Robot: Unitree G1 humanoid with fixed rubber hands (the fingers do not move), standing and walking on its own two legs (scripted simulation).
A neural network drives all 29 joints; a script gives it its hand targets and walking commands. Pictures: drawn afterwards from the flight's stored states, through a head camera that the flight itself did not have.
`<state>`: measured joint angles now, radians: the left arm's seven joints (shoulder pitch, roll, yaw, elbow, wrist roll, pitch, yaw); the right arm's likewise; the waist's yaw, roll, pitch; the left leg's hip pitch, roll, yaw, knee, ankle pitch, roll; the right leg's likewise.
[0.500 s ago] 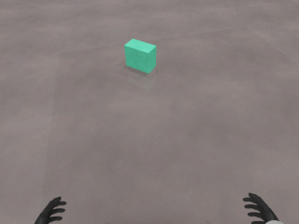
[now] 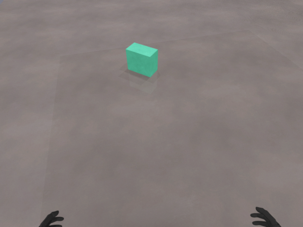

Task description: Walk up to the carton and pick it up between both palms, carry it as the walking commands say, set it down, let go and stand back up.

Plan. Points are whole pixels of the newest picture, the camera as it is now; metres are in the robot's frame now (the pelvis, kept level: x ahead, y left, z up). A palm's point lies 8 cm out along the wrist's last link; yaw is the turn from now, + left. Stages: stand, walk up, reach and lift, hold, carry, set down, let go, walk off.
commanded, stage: stand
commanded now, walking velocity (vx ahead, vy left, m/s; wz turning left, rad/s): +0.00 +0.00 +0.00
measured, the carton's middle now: (142, 59) +1.79 +0.09 -0.65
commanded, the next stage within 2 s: walk up in 1.24 s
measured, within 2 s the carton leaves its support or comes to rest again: neither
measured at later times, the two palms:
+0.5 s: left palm out of the picture +0.10 +0.31 -0.10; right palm out of the picture +0.10 -0.31 -0.10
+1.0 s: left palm out of the picture +0.11 +0.31 -0.10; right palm out of the picture +0.11 -0.31 -0.10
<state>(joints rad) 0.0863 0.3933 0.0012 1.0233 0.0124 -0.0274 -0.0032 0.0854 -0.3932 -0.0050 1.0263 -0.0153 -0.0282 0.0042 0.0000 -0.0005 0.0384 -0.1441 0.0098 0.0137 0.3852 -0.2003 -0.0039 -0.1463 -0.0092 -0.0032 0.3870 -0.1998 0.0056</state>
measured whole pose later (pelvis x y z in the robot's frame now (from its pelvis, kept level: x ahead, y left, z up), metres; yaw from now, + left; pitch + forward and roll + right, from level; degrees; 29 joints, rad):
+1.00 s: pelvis +0.01 +0.00 +0.00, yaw +0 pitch -2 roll +0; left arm 0.08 0.40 0.01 1.06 0.01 -0.02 0.00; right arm 0.08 -0.40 -0.01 1.06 -0.01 -0.02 0.00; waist 0.00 0.00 0.04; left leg -0.11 0.01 0.01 0.33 -0.19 -0.01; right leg -0.11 -0.01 0.00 0.33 -0.19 0.01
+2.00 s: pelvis +0.20 +0.04 -0.02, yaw -1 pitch +1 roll +0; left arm 0.48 0.21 0.04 1.14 0.01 -0.06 0.00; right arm 0.01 -0.22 -0.03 0.90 -0.04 -0.06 0.03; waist 0.10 -0.01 0.09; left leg -0.42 0.05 0.14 0.61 -0.18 0.04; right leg -0.13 -0.11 -0.02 0.85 -0.49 0.02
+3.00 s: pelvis +0.68 +0.05 -0.02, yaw -1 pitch +0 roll +0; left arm 0.44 0.21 0.05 1.09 0.02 -0.05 0.00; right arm 0.05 -0.20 -0.04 0.91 -0.04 -0.07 0.04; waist 0.06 -0.03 0.06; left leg -0.41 0.07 0.14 0.59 -0.17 0.01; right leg -0.12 -0.14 -0.06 0.73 -0.48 0.03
